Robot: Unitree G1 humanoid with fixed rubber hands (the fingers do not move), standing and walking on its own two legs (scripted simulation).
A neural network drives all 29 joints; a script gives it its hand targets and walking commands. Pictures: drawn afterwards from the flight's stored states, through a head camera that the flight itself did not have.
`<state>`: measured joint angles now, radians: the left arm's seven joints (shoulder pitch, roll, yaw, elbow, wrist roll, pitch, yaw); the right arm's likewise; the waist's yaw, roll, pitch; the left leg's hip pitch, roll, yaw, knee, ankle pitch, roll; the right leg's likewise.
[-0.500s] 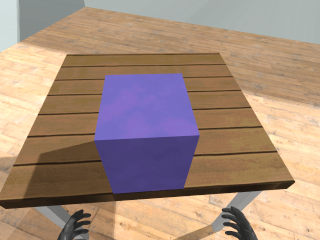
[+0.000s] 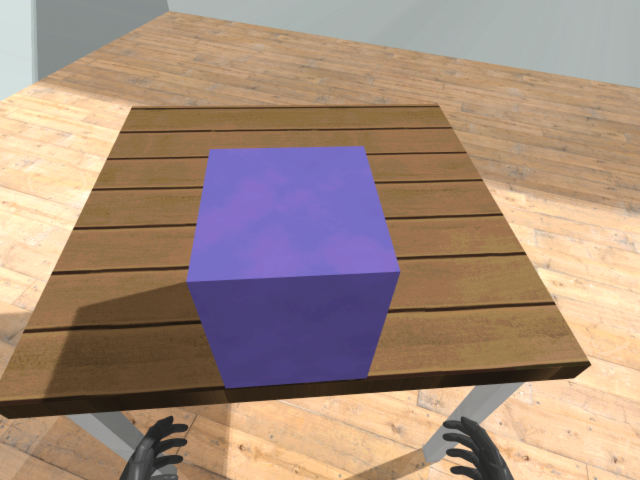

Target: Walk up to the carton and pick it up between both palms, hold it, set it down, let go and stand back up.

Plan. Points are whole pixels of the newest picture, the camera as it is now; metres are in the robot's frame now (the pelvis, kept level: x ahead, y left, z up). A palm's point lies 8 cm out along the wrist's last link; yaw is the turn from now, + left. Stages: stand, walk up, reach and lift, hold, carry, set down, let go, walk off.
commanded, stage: let go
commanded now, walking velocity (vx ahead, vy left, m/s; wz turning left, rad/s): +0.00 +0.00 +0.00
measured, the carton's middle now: (292, 270) +0.38 +0.04 +0.06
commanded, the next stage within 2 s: stand in 0.28 s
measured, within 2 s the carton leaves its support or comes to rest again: neither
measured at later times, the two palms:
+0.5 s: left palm out of the picture +0.10 +0.30 -0.10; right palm out of the picture +0.10 -0.28 -0.10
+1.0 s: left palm out of the picture +0.01 +0.32 -0.12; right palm out of the picture +0.06 -0.27 -0.11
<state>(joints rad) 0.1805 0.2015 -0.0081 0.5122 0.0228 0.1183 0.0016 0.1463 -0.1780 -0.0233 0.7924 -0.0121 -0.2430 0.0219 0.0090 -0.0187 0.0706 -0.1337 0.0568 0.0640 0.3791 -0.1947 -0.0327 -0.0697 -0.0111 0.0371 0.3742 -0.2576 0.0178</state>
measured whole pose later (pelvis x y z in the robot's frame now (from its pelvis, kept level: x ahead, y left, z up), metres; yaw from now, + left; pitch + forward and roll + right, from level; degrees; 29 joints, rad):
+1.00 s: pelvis -0.02 +0.02 +0.00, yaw +3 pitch -3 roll +0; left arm 0.23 0.36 0.01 1.05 0.02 -0.02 -0.01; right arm 0.18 -0.34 0.01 1.08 -0.02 -0.03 0.01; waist 0.01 -0.01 0.00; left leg -0.20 0.02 0.02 0.42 -0.18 0.00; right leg -0.10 -0.04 0.00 0.38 -0.24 0.04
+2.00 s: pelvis -0.02 +0.01 +0.00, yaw +4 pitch -3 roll +0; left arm 0.16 0.37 0.01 1.10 0.01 -0.01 0.00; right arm 0.13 -0.36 0.01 1.12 -0.01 -0.01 0.01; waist 0.00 0.00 0.03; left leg -0.18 0.02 0.00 0.38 -0.15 -0.01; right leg -0.07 -0.04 -0.03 0.34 -0.22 0.03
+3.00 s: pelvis -0.01 +0.01 +0.00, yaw +4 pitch -2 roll +0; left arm 0.15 0.37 0.01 1.11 0.01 -0.01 0.00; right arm 0.11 -0.36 0.01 1.12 -0.01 -0.01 0.01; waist 0.00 0.00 0.04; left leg -0.17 0.02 0.00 0.36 -0.15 -0.02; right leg -0.06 -0.04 -0.03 0.32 -0.22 0.03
